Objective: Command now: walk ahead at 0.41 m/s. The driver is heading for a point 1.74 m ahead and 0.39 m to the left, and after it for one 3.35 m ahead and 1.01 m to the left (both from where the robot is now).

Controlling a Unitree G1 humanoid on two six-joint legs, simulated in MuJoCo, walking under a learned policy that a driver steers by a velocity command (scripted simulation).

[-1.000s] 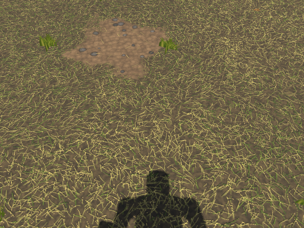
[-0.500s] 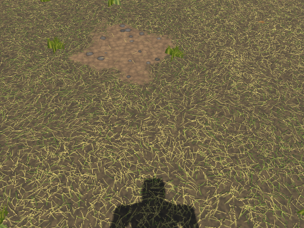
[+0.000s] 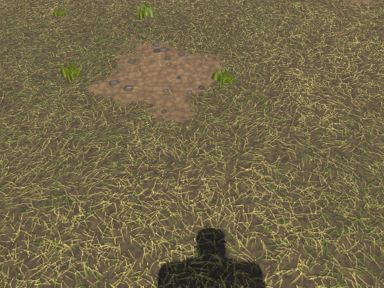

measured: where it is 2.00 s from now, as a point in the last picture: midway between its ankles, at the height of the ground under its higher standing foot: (206, 217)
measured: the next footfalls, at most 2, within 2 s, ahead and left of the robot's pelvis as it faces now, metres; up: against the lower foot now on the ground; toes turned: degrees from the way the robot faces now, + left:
left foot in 0.28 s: +0.30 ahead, +0.07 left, +0.00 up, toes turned +3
right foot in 0.86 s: +0.32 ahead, -0.12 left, +0.00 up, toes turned -4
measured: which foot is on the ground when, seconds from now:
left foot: up 0.00-0.26, down 0.28-0.86, up 0.88-1.00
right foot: down 0.00-0.28, up 0.30-0.84, down 0.86-1.00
